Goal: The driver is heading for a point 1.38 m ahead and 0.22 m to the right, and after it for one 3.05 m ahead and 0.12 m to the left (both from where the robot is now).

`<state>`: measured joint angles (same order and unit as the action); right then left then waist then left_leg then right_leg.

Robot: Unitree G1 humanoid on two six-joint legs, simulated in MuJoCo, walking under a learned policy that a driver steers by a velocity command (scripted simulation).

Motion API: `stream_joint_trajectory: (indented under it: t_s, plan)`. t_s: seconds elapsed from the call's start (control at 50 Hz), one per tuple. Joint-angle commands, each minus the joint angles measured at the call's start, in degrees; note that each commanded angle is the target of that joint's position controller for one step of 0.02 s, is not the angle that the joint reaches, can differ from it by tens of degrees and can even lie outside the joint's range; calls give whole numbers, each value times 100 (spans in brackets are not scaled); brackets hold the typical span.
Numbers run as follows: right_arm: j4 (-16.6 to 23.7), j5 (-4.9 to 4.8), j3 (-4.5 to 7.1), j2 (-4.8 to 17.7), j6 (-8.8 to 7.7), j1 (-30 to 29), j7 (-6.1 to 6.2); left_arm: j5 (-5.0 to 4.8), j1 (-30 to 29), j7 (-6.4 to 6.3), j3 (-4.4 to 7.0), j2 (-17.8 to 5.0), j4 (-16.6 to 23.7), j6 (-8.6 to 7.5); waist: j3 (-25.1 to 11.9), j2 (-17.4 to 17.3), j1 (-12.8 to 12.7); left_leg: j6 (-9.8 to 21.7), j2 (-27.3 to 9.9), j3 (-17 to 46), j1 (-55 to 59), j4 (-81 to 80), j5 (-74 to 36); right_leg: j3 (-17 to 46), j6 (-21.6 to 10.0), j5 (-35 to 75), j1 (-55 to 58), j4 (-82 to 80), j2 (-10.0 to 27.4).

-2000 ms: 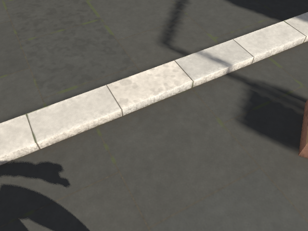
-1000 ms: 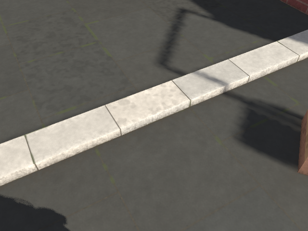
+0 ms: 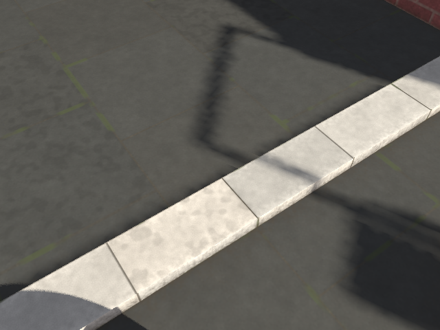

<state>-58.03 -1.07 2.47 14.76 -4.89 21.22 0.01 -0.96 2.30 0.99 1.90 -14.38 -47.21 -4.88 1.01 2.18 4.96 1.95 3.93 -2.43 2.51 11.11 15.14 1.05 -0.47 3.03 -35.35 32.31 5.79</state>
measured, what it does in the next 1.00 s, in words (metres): walks ahead: right foot, then left foot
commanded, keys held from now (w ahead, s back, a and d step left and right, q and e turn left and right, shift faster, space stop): w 1.00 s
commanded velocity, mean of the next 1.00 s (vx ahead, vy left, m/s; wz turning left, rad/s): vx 0.50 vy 0.00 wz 0.00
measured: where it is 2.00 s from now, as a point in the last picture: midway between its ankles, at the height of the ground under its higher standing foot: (192, 167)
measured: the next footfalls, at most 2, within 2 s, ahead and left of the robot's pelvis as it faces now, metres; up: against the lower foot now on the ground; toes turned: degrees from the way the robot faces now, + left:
right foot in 0.08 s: +0.24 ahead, -0.13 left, +0.00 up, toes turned -2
left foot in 0.64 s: +0.55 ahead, +0.09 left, +0.00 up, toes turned +3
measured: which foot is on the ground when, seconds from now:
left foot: down 0.00-0.08, up 0.10-0.62, down 0.64-1.00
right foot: up 0.00-0.06, down 0.08-0.64, up 0.66-1.00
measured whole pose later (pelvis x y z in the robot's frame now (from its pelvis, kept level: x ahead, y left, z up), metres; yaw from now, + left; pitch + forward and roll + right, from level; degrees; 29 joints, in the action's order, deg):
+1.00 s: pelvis +0.57 +0.01 +0.01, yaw +1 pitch +1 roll +1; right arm -58.2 1.2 1.7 11.9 -3.4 23.0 0.2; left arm -0.4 7.5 0.1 3.1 -14.2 -50.1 -3.1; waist 0.1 1.9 3.5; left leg 4.0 3.6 -2.7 -2.7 14.2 12.8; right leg 0.3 1.5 -2.8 -45.2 57.1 8.0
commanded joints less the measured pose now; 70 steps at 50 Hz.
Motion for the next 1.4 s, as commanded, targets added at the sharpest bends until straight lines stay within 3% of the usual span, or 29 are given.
stream_joint_trajectory:
  t_s: [0.02, 0.08, 0.1, 0.12, 0.14, 0.16, 0.2, 0.28, 0.42, 0.54, 0.6, 0.64, 0.66, 0.68, 0.7, 0.72, 0.74, 0.78, 0.92, 1.08, 1.12, 1.16, 1.18, 1.2, 1.22, 1.24, 1.28, 1.32, 1.4]
  plan:
    - [125, -24, 221, 1017, 54, 133, 51, -19, -498, 97, 102, -529, 526, -117, 326, -509, -200, 826, -1887, 807, 62, 45, -1823, -9, -196, -440, 54, -286, -90]
    - [227, 56, 162, 893, 151, -66, 51, -10, 1308, 60, 392, -1086, 43, -138, -814, -511, -1106, 485, -1383, 364, -391, 2228, -3619, -256, -614, -644, 2659, -396, -385]
    - [381, 134, -7, 410, 91, 372, 21, 110, 2192, 26, 529, -1646, -125, -122, -1779, 424, -1138, 153, -763, 13, -2276, 4377, -2000, 1602, -1275, -930, 4931, -332, 962]
    - [290, 107, -140, 14, -42, 723, -17, 68, 2480, 72, 516, -1636, -239, -85, -2340, 1452, -1043, -25, 18, 465, -3763, 5738, 1703, 3859, -1792, -1982, 5928, -1271, 1704]
    - [345, -66, 31, 715, -153, 233, -50, 44, 2229, 71, 359, -1125, -197, -100, -1764, 895, -1109, 103, -335, 959, -4377, 6344, 1679, 3652, -1528, -2430, 5527, -1507, 1534]
    - [498, -162, 80, 904, -222, -247, -54, 46, 1658, 54, 297, -957, -68, -114, -1008, 604, -976, 196, -643, 789, -4575, 6305, 1106, 2834, -1329, -2000, 4694, -1627, 1378]
    - [514, -30, 120, 792, -189, -531, 8, 122, 1012, 77, 216, -689, 44, -143, -379, 133, -646, 157, -1090, 670, -4067, 5724, 247, 1753, -1191, -877, 3326, -1980, 967]
    - [500, 34, 99, 431, 42, -470, 39, 116, 1094, 83, 221, -694, -122, -203, -170, 162, -379, -4, -1245, 588, -3725, 5069, -287, 935, -1267, -92, 2679, -2465, 688]
    - [930, 72, 54, 292, -7, -1844, -29, 67, 1725, -104, 250, -875, -433, -100, 182, 109, -731, -202, -1021, 315, -3958, 2789, -2064, 212, -1090, -6, 2889, -2682, 439]
    - [1259, 20, -6, 319, -55, -2662, -205, 29, 2269, -175, 269, -897, -759, 102, 455, 93, -907, 16, -894, 291, -4491, 2183, -1455, 362, -1062, 357, 4184, -2241, 946]
    - [1194, 28, 95, 536, -94, -2199, -265, 25, 2052, -229, 304, -1036, -734, 186, 93, 320, -532, 216, -554, 42, -3341, 1935, -1058, 216, -893, 2069, 4239, -1585, 932]
    - [673, 50, 354, 955, -79, -537, -211, 29, 1839, -232, 252, -947, -652, 230, -833, 258, 285, 487, -332, -104, -963, 1810, -1238, -173, -592, 2876, 3426, 333, 426]
    - [474, 101, 479, 1435, -39, 471, -129, 156, 1967, -221, 147, -705, -529, 201, -1625, -622, 486, 873, -1618, 1491, 780, 1816, -1357, -402, -340, 627, 2029, 2314, -36]
    - [412, 117, 470, 1616, -27, 563, -160, 101, 2733, -141, -61, 141, -591, 42, -2169, -1833, -21, 1806, -2783, 4247, 2151, 998, -614, 149, -47, -3614, 32, 4039, -1071]
    - [450, 36, 363, 1132, -41, 283, -160, -73, 2226, -106, 68, -488, -593, -104, -1657, -1059, 191, 1604, -2577, 4311, 1697, 583, 366, 731, -149, -3584, -616, 4602, -735]
    - [545, 49, 275, 828, -51, -209, -152, -198, 1684, -84, 145, -731, -400, -189, -840, -901, 66, 1374, -2388, 3451, 899, 476, 421, 512, -238, -3092, -952, 4650, -420]
    - [638, 95, 189, 594, -41, -636, -174, -180, 1434, -118, 158, -734, -357, -202, -461, -482, -124, 1232, -2164, 2824, 68, 291, 124, 342, -232, -2529, -751, 4459, -101]
    - [654, 230, 91, 310, -51, -939, -204, -64, 1546, -132, 216, -625, -375, -86, -130, -680, -480, 1115, -1776, 2054, -1004, -78, -291, 317, -176, -1917, -166, 4053, 192]
    - [311, 247, 94, 569, 5, -158, 6, 92, 832, -136, 182, -262, -107, 135, 122, -560, -440, 1134, -1549, 941, -1043, -219, -2214, -27, 220, -690, -1006, 2926, 283]
    - [116, 103, 79, 724, 331, 908, 125, 2, -938, 78, -88, 175, 595, 57, 722, -565, 101, 1078, -1944, 931, -257, -541, -2007, -707, 63, -1198, -1195, 1165, -126]
    - [76, 92, 59, 697, 328, 899, 101, -64, -671, 139, 9, -77, 629, -9, 598, -868, -174, 1011, -1971, 729, -49, -292, -2953, -923, -241, -1578, -685, 1029, -346]
    - [110, 98, -29, 443, 295, 784, 110, -14, 605, 150, 216, -424, 299, -81, -435, -1048, -900, 726, -1634, 110, -284, 1120, -6096, -1153, -670, -1529, 1246, 1399, -817]
    - [189, 94, -76, 417, 233, 694, 111, -29, 1556, 147, 344, -600, 28, -91, -1131, -872, -1318, 461, -1357, -83, -1448, 2443, -6600, -339, -1078, -1648, 3007, 1446, -466]
    - [302, 57, -108, 443, 117, 642, 82, 64, 2477, 78, 511, -1100, -105, -21, -2049, -60, -1644, 178, -774, -86, -2587, 4238, -4901, 1597, -1537, -3020, 4538, 402, 495]
    - [373, 106, -140, 235, -28, 389, 6, 61, 2750, -4, 507, -1259, -266, 35, -2448, 1201, -1611, 99, -12, 424, -3501, 6016, 226, 3937, -1955, -3719, 5157, -1274, 1469]
    - [436, 28, 10, 508, -153, 128, -67, 119, 2163, -60, 368, -969, -175, -8, -1917, 952, -1363, 202, -147, 1196, -4081, 7181, 798, 4228, -1802, -3435, 4577, -1637, 1650]
    - [712, -126, 60, 438, -144, -496, -56, 129, 1362, 5, 180, -407, -127, -105, -606, -52, -912, 413, -721, 877, -4170, 7065, 347, 2565, -1435, -2321, 2868, -1667, 1349]
    - [697, -61, 82, 226, 12, -252, 47, 108, 950, 136, 102, -16, -286, -198, -216, 75, -455, 443, -995, 852, -3590, 6457, 39, 1391, -1183, -1533, 2048, -1920, 852]
    - [759, -27, 78, 154, 147, -604, 80, 94, 1221, 6, 204, -319, -462, -206, 25, 18, -329, 229, -1066, 547, -3422, 4495, 57, 606, -1280, -924, 2067, -2510, 668]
